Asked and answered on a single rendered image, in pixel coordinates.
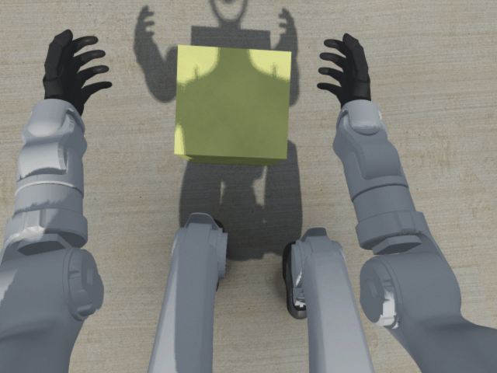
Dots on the robot right forearm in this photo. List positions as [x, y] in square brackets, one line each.
[388, 222]

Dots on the robot left shin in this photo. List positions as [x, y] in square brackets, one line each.
[193, 218]

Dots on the right robot upper arm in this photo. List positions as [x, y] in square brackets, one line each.
[416, 298]

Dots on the carton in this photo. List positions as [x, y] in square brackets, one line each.
[232, 105]

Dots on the robot left forearm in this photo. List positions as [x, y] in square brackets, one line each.
[48, 212]

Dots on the left robot upper arm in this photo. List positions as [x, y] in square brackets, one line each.
[44, 300]

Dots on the robot right hand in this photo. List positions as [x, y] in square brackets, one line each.
[354, 79]

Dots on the robot left hand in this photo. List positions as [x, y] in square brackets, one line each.
[62, 79]

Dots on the robot right thigh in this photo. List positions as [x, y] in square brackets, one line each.
[336, 339]

